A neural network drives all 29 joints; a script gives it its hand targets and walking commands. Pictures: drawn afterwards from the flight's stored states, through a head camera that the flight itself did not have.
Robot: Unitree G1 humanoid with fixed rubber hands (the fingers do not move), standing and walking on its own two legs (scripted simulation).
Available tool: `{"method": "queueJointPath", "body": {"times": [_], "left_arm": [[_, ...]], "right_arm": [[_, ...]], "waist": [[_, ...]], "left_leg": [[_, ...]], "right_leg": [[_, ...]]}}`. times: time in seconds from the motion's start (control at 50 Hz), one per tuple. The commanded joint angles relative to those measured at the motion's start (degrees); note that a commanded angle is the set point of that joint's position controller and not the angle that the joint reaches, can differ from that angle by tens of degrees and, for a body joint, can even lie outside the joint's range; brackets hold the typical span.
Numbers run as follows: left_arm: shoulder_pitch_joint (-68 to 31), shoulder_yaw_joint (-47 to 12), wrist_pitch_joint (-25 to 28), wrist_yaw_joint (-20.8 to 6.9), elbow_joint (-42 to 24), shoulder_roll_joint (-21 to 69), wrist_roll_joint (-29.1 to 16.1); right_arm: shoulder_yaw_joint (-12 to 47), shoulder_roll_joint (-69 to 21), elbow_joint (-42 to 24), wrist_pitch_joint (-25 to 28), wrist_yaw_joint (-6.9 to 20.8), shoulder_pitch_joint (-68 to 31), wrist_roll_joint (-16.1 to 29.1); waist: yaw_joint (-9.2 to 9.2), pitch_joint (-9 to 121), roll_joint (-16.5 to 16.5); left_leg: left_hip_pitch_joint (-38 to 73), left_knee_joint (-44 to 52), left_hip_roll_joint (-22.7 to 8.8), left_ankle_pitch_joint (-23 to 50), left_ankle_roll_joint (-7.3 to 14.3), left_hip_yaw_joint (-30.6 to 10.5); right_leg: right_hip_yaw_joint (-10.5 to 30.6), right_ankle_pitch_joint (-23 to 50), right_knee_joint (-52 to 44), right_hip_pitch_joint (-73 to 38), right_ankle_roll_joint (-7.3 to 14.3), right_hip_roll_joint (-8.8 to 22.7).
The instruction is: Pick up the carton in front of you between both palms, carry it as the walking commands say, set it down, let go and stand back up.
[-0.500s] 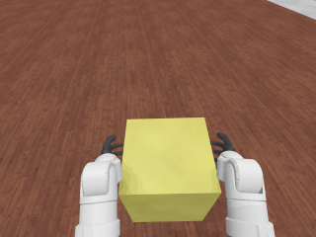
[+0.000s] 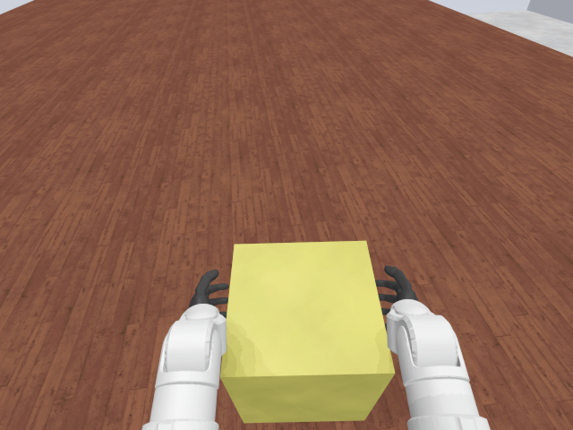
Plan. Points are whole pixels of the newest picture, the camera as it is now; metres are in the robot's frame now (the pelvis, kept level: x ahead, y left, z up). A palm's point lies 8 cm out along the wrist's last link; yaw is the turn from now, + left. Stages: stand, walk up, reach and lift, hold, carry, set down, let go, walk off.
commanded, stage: carry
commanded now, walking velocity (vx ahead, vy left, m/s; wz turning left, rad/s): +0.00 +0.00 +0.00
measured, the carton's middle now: (302, 336) +0.31 +0.00 -0.05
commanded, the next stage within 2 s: hold in 0.70 s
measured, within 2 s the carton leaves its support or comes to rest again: neither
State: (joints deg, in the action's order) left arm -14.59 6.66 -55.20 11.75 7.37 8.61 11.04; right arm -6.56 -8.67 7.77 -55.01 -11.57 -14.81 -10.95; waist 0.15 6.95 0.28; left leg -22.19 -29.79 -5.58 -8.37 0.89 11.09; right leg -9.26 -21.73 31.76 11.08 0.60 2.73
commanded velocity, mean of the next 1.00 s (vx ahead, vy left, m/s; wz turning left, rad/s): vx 0.00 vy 0.00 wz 0.00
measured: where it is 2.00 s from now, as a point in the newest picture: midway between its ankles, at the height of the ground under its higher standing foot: outside the picture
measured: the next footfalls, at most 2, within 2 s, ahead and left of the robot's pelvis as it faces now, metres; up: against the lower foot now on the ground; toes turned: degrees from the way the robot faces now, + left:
none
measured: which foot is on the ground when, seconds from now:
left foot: down 0.00-1.00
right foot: down 0.00-1.00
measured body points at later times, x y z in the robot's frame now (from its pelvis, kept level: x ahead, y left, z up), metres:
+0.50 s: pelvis -0.01 +0.00 +0.00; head -0.04 +0.00 +0.45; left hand +0.29 +0.15 +0.04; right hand +0.29 -0.16 +0.04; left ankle +0.08 +0.12 -0.73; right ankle -0.05 -0.10 -0.73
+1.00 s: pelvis -0.02 +0.01 +0.01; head -0.04 +0.03 +0.46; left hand +0.30 +0.11 +0.04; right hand +0.25 -0.19 +0.04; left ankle +0.07 +0.14 -0.73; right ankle -0.05 -0.10 -0.73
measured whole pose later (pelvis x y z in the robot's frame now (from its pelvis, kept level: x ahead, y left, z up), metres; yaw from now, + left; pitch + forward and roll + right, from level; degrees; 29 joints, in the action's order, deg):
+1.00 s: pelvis -0.02 +0.01 +0.01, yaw -8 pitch -6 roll +0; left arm -13.1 9.3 -40.9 1.5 11.8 8.3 16.2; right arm -11.9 -8.4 15.2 -38.1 -1.2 -13.4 -14.3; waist 0.1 -2.8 2.5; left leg -8.9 -20.7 -1.4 -5.6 -1.7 -0.7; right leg 1.5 -15.3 23.4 1.7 0.6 -0.9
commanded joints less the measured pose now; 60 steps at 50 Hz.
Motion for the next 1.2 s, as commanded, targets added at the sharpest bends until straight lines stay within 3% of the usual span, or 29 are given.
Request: {"method": "queueJointPath", "body": {"times": [0.0, 0.12, 0.2, 0.28, 0.44, 0.68, 0.7, 0.72, 0.8, 0.82, 0.88, 0.98, 1.18], "left_arm": [[-27.46, -33.2, 5.83, -26.02, -1.93, 59.85, -20.43], [-26.58, -30.91, 13.16, -25.35, -0.46, 57.07, -15.31], [-27.36, -26.15, 17.13, -24.69, 3.13, 53.94, -10.81], [-28.13, -24.43, 19.5, -24.73, 5.81, 53.9, -9.43], [-24.61, -27.86, 16.45, -24.53, 2.78, 53.94, -11.57], [-25.34, -28.7, 15.82, -24.42, 0.69, 53.58, -12.36], [-21.23, -27.89, 15.93, -24.7, -0.28, 54.99, -12.34], [-21.28, -28.17, 16.67, -24.42, -2.24, 54.28, -11.93], [-23.31, -29.83, 16.96, -24.54, -2.7, 52.78, -11.52], [-23.65, -29.54, 17.13, -24.62, -3.57, 51.64, -11.48], [-22.47, -28.89, 17.24, -24.25, -1.54, 52.1, -10.25], [-22.07, -26.68, 17.36, -24.38, 2.42, 53.43, -8.43], [-26.38, -26.6, 16.88, -26.26, 4.71, 55.25, -9.26]], "right_arm": [[32.9, -60.72, -1.81, 5.76, 25.67, -27.05, 20.34], [29.87, -57.27, -0.39, 13.0, 25.03, -25.66, 14.94], [25.4, -54.09, 3.42, 17.0, 24.69, -26.87, 10.67], [24.02, -54.22, 5.84, 19.43, 24.73, -27.98, 9.24], [27.38, -54.33, 2.79, 16.39, 24.34, -24.35, 11.44], [28.26, -53.82, 0.51, 15.8, 24.22, -25.22, 12.17], [26.03, -55.16, 3.71, 16.8, 24.81, -21.65, 11.55], [26.24, -53.54, 2.19, 18.31, 24.38, -22.02, 10.25], [24.39, -52.7, 2.96, 19.69, 23.27, -21.58, 9.28], [23.75, -52.72, 3.81, 19.85, 22.85, -20.61, 9.11], [25.35, -52.78, 3.39, 19.64, 23.97, -24.08, 10.37], [26.43, -53.37, 4.42, 19.3, 25.79, -27.39, 11.09], [23.02, -53.9, 7.36, 19.39, 26.76, -28.26, 9.47]], "waist": [[-0.17, 11.73, -0.27], [-0.21, 11.98, -0.47], [-0.13, 11.69, -0.53], [-0.18, 11.89, -0.33], [-0.13, 13.1, -0.4], [-0.14, 12.23, -0.35], [-0.58, 3.61, 6.79], [-0.65, 6.69, 6.42], [0.61, 6.6, 2.94], [1.05, 6.23, 3.97], [-0.8, 6.2, 0.99], [-2.39, 4.21, 0.92], [-0.24, 4.32, -0.24]], "left_leg": [[10.98, 2.74, -4.63, 6.94, 0.04, -6.05], [11.21, 2.95, -4.74, 6.44, 0.06, -6.35], [10.97, 3.24, -4.72, 5.05, -0.1, -6.63], [10.88, 3.14, -4.74, 5.67, -0.28, -6.57], [11.09, 2.08, -4.85, 9.87, -0.33, -6.08], [10.54, 2.16, -4.8, 8.65, -0.48, -5.95], [28.75, 2.56, 11.12, 14.69, 0.81, -12.89], [33.28, 2.66, 10.22, 14.6, 0.62, -14.29], [32.66, 4.59, 11.47, 18.16, -0.33, -13.6], [31.25, 5.19, 11.46, 16.37, -0.59, -14.03], [31.04, 6.56, 11.97, 14.04, -0.63, -13.48], [31.1, 7.7, 11.71, 8.91, -0.51, -13.42], [36.84, 9.35, 9.83, 5.51, -1.55, -14.47]], "right_leg": [[5.57, 9.58, -7.1, 3.88, 0.75, 6.34], [5.9, 8.83, -6.9, 4.24, 0.94, 6.16], [6.18, 6.6, -7.46, 4.87, 1.19, 6.21], [6.25, 7.24, -7.33, 4.67, 1.3, 6.23], [5.78, 12.01, -5.94, 3.43, 1.03, 6.23], [5.78, 11.24, -6.28, 4.32, 1.14, 6.15], [14.99, 23.52, -13.21, 10.36, 1.42, -4.35], [16.17, 23.25, -13.36, 9.03, 1.34, -3.54], [16.24, 27.13, -13.97, 2.81, 1.12, -4.56], [15.84, 23.71, -14.8, 0.75, 1.2, -4.69], [15.53, 22.16, -14.92, 0.69, 0.33, -5.3], [14.89, 14.76, -15.86, 3.14, 0.13, -5.78], [14.4, 7.55, -16.52, 8.29, 1.67, -6.85]]}}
